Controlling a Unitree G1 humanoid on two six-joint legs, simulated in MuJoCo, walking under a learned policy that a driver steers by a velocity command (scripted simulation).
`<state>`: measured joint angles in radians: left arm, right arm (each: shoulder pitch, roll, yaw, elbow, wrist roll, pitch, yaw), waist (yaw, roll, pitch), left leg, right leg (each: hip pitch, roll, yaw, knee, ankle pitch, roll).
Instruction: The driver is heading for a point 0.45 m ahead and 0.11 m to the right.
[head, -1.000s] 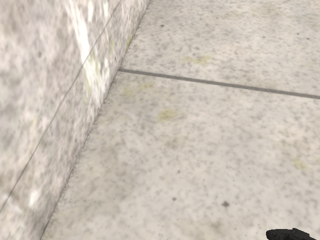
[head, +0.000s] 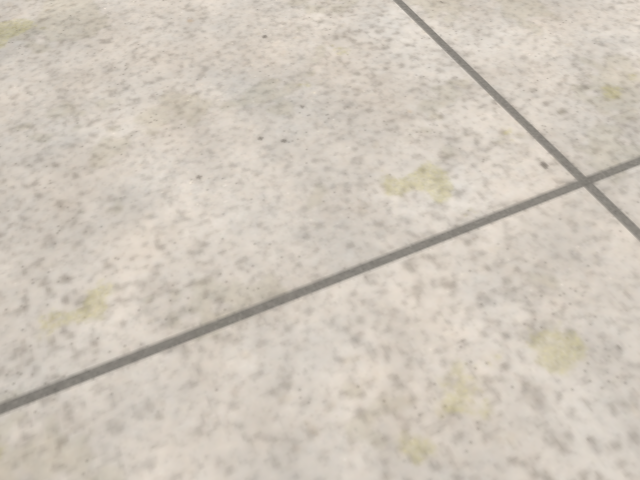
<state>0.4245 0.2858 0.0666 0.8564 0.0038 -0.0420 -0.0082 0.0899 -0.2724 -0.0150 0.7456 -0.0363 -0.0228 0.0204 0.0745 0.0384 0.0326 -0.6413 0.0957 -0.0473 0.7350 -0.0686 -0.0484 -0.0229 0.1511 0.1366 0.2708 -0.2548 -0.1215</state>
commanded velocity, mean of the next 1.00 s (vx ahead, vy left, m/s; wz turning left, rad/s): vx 0.34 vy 0.00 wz -0.40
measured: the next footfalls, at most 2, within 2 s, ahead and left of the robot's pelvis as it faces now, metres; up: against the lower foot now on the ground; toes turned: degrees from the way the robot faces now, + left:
left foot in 0.12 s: +0.25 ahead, +0.13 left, +0.00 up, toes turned -7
right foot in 0.62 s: +0.45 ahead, -0.15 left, +0.00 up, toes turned -23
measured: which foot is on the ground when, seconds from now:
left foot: up 0.00-0.10, down 0.12-0.62, up 0.64-1.00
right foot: down 0.00-0.14, up 0.16-0.60, down 0.62-1.00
